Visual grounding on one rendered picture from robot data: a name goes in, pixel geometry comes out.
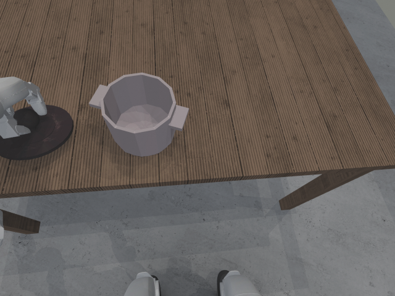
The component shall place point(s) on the table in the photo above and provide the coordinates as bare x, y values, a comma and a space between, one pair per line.
275, 88

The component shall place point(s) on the robot left thigh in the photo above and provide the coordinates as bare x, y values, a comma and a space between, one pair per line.
144, 286

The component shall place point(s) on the knob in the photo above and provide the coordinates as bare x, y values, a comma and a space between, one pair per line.
27, 117

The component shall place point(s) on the robot left shin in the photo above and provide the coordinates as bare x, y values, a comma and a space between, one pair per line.
143, 274

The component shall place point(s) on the left robot hand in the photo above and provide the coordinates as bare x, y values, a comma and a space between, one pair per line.
13, 90

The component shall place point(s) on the lid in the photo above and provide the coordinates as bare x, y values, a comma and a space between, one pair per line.
53, 130

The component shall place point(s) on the pot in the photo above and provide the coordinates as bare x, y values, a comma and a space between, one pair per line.
140, 112

